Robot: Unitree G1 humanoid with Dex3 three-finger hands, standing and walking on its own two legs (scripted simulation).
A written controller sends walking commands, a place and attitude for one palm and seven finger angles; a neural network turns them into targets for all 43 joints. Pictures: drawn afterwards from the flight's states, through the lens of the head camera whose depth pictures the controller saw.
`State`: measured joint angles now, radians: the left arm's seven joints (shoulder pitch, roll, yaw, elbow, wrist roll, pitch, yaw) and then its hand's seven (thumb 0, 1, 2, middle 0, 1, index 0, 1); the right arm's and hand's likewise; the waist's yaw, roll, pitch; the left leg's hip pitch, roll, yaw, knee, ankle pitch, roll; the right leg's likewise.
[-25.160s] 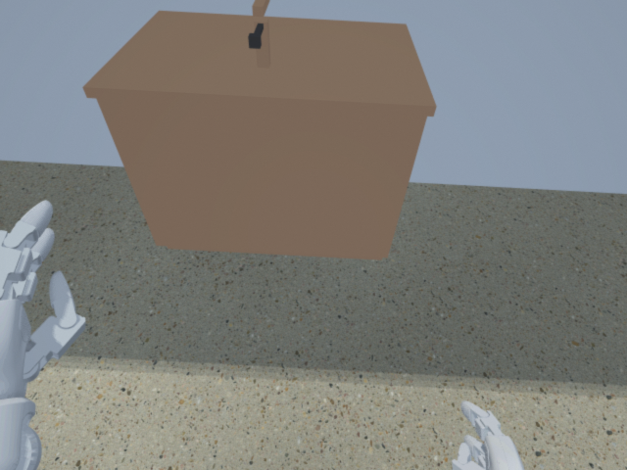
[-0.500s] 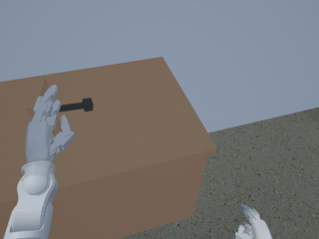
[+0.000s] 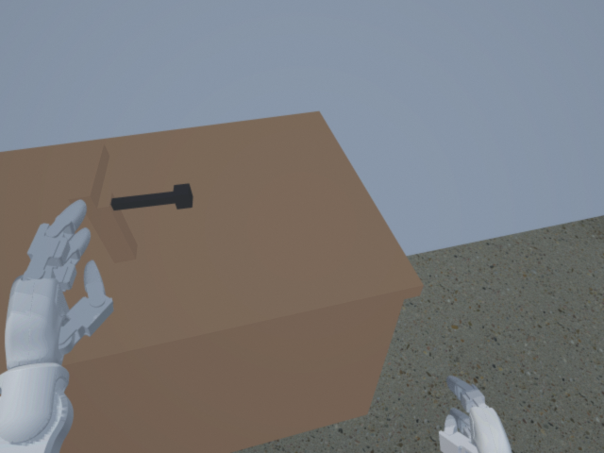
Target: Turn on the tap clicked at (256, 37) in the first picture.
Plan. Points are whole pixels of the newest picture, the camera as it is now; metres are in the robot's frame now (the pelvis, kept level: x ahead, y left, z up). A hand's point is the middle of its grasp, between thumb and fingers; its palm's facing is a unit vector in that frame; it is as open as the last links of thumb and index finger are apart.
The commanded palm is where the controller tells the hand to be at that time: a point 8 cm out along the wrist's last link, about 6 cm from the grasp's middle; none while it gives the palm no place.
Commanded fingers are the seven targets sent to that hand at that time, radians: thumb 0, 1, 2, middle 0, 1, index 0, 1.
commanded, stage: draw the hand back beside the body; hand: left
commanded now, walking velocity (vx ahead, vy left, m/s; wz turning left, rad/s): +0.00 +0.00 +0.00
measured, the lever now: (183, 196) +0.45 +0.25 +0.10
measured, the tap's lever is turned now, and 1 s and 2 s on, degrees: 86 86 86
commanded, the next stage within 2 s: step back with the hand held close in 0.38 s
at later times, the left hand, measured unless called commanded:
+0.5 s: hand (101, 314) +0.20 +0.23 +0.16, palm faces +0.42 -0.84 -0.34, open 7.4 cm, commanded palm +0.16 +0.28 +0.18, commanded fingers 0.00 0.90 0.90 -0.20 -0.30 -0.20 -0.30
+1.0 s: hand (50, 358) +0.15 +0.26 +0.16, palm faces +0.37 -0.82 -0.44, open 7.4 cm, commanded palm +0.10 +0.29 +0.18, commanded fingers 0.00 0.90 0.90 -0.20 -0.30 -0.20 -0.30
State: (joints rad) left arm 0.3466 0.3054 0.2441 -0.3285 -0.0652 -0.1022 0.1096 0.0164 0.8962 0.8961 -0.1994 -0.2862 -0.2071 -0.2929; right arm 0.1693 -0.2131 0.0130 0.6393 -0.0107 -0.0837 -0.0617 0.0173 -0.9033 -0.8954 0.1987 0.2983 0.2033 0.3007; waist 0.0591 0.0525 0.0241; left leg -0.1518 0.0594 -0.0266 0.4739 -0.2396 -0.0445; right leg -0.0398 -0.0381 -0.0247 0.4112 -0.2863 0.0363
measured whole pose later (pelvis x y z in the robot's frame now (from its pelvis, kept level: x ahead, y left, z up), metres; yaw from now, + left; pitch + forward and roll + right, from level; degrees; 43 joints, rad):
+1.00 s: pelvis -0.06 +0.01 -0.01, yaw +0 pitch +0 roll -2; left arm 0.50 0.38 0.35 -0.52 -0.07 -0.17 0.12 0.02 0.89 0.90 -0.21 -0.30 -0.22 -0.31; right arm 0.18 -0.22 0.01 0.56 0.01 -0.06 -0.09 0.02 -0.90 -0.90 0.20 0.30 0.20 0.30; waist 0.02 0.05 0.04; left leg -0.40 0.05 -0.04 0.58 -0.19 -0.03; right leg -0.30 -0.04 -0.02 0.54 -0.24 0.05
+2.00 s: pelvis -0.20 +0.00 +0.00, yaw +3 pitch +1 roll +2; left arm 0.46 0.36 0.32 -0.53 -0.05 -0.16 0.15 0.01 0.89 0.90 -0.21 -0.30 -0.22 -0.31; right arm 0.17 -0.18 0.03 0.61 -0.02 -0.06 -0.07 0.02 -0.90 -0.90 0.20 0.30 0.21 0.30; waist 0.00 -0.06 0.01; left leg -0.30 0.02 0.04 0.61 -0.33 -0.01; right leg -0.36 -0.01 0.03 0.48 -0.14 -0.01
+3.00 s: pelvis -0.30 -0.02 -0.01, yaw +5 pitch -2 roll +0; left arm 0.44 0.35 0.34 -0.44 -0.04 -0.14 0.14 0.02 0.89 0.90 -0.21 -0.30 -0.21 -0.31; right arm 0.22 -0.21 0.00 0.65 0.00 -0.11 -0.06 0.02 -0.90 -0.90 0.20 0.30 0.20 0.30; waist 0.00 0.04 0.01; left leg -0.31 0.03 0.00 0.69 -0.32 0.01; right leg -0.24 0.04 -0.07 0.55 -0.27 -0.06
